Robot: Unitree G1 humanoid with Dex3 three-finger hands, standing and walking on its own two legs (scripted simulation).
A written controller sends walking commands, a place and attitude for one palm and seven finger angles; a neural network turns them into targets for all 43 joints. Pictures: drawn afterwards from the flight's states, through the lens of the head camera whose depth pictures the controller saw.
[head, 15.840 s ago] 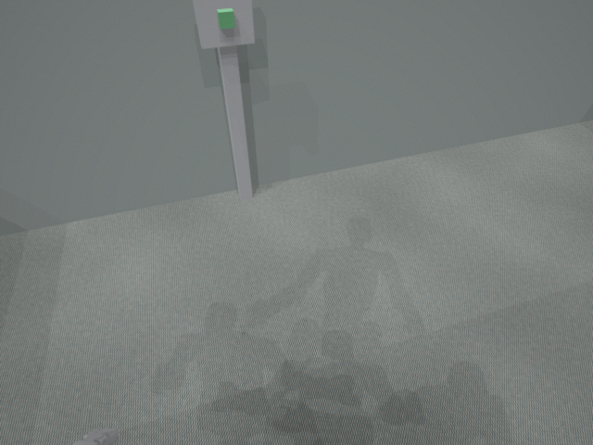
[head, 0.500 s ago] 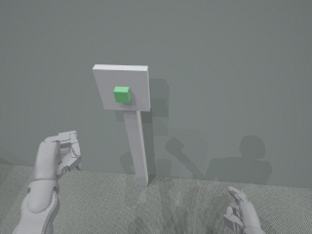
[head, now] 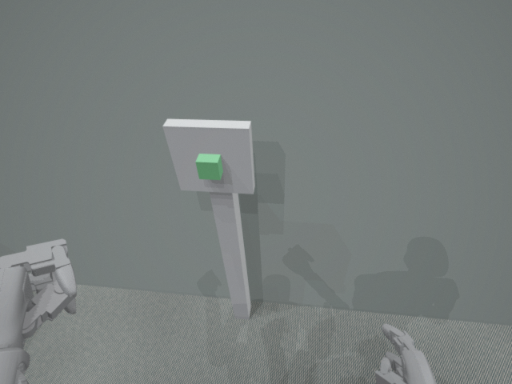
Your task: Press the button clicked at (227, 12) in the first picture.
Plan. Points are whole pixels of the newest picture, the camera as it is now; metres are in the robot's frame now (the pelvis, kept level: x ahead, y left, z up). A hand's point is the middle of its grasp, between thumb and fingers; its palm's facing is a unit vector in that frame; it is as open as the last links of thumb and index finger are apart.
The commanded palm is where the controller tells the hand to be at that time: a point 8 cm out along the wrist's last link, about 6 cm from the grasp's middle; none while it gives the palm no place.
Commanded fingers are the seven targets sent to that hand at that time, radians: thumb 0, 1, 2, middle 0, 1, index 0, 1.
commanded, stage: draw the hand back to the body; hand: left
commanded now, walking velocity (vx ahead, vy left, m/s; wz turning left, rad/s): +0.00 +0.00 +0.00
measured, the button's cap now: (210, 165) +0.53 +0.18 +0.06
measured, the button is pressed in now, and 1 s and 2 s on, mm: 0 0 0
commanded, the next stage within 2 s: step back with the hand held close in 0.18 s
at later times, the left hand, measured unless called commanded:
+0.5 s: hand (69, 291) +0.17 +0.25 +0.16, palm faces +0.35 -0.82 -0.44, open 3.1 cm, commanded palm +0.11 +0.29 +0.17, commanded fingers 0.00 0.90 0.90 -1.30 -1.50 -1.30 -1.50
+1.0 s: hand (18, 344) +0.11 +0.26 +0.16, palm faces +0.35 -0.80 -0.49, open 3.1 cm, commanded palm +0.04 +0.31 +0.17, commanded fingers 0.00 0.90 0.90 -1.30 -1.50 -1.30 -1.50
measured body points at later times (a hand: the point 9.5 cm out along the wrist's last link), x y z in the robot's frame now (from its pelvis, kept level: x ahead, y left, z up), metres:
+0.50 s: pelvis -0.02 +0.01 +0.00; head -0.02 -0.01 +0.45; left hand +0.14 +0.29 +0.18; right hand +0.17 -0.22 -0.08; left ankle +0.01 +0.12 -0.74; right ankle -0.05 -0.11 -0.74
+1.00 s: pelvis -0.08 +0.03 -0.01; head -0.06 +0.03 +0.44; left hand +0.08 +0.30 +0.18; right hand +0.10 -0.21 -0.09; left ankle +0.01 +0.12 -0.74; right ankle -0.05 -0.11 -0.74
